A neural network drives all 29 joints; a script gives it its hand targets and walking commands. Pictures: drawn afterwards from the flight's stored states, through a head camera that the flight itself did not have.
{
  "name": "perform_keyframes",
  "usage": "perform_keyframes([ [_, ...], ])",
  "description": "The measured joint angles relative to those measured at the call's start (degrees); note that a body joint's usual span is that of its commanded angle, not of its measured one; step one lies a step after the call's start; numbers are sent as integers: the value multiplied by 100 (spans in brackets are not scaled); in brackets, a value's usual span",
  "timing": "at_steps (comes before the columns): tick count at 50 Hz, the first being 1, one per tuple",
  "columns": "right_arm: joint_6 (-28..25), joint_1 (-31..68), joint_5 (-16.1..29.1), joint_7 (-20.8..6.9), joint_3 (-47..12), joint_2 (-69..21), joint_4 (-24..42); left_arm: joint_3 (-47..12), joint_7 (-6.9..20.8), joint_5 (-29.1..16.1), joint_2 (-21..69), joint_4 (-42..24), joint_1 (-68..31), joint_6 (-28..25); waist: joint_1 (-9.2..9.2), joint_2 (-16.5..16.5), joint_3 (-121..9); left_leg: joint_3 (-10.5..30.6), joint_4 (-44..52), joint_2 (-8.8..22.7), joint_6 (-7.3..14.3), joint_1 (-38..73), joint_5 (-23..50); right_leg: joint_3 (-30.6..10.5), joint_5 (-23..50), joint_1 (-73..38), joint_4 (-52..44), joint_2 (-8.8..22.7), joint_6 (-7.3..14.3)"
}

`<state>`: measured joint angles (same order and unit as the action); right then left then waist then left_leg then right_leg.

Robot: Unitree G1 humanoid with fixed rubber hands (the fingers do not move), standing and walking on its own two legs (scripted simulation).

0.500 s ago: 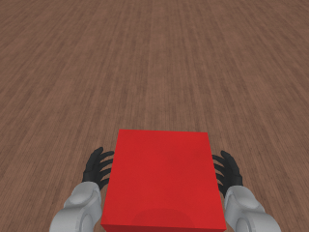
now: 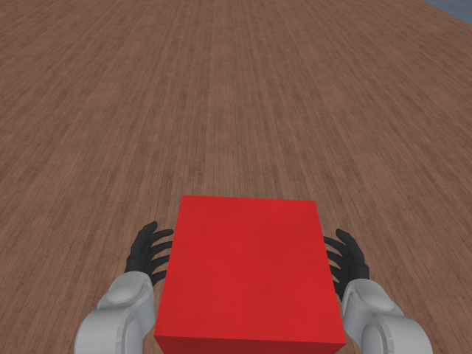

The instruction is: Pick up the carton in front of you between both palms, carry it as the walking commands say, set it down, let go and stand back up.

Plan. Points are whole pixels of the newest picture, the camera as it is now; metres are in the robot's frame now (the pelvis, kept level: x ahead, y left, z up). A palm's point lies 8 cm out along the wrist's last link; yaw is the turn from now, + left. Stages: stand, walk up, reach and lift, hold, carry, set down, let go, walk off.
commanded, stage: carry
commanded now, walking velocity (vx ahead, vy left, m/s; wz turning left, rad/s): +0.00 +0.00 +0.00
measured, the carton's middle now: (243, 293) +0.24 +0.00 +0.01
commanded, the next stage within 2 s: hold in 1.08 s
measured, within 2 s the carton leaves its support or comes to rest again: neither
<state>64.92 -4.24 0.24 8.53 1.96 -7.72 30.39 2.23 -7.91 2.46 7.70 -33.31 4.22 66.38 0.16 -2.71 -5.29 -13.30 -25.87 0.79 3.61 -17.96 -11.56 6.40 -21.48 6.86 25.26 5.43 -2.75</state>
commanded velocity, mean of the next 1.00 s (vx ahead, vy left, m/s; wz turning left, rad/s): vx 0.00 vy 0.00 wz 0.00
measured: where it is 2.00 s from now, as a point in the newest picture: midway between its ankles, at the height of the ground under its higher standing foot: outside the picture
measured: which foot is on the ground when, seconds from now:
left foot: down 0.00-1.00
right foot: down 0.00-1.00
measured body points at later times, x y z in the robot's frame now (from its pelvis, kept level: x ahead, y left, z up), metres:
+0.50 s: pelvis -0.02 -0.02 +0.00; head -0.04 -0.02 +0.45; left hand +0.22 +0.13 +0.06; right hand +0.22 -0.17 +0.06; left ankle +0.02 +0.08 -0.74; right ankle -0.10 -0.13 -0.74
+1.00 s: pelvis -0.05 -0.03 +0.00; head -0.05 -0.03 +0.45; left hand +0.25 +0.12 +0.01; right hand +0.25 -0.18 +0.01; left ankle +0.02 +0.08 -0.74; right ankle -0.10 -0.13 -0.74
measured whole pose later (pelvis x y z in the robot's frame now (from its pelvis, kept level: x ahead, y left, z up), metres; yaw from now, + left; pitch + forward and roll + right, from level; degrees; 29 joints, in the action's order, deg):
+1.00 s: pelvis -0.05 -0.03 +0.00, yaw +0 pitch +2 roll +0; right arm 41.3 11.4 -12.8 1.8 8.9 -8.0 -10.2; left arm 9.6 -1.3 13.7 7.9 8.2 -11.0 41.4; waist 0.3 -0.4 -2.6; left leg -10.8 -27.1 4.6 1.5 -21.5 -7.2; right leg 8.0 -19.6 11.2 28.9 1.9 0.7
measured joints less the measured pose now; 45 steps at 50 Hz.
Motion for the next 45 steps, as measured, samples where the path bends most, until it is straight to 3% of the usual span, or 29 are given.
perform_keyframes([
  [8, 56, -23, -69, -4, 1, 0, -103, 23, -2, -39, 2, 195, 14, -15, 12, 190, -128, 84, -371, 122, -90, -108, -226, 63, -174, 13, 202, -74, 68],
  [20, 65, 10, -133, -30, -20, 4, -221, 57, 11, -41, 2, 326, 20, -60, -37, 167, -38, 182, -448, 268, -186, -135, -118, 147, -140, 31, 311, -212, 208],
  [31, -405, 492, -542, -278, 133, 48, -1455, 162, 232, 332, -47, 1618, -523, -528, 13, 262, 168, 217, -237, 319, -180, -155, 212, 170, 74, 144, 307, -283, 273],
  [45, -1732, 1299, -1135, -621, 477, 13, -3370, 511, 601, 966, -20, 3448, -1225, -1880, -2, 222, 187, 238, -94, 363, -203, -301, 429, 161, 191, 375, 337, -340, 335],
])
